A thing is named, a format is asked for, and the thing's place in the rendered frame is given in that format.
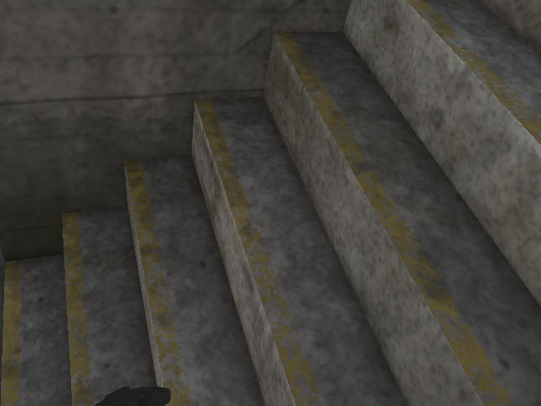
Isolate left robot hand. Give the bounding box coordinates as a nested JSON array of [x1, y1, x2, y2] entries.
[[95, 387, 171, 406]]

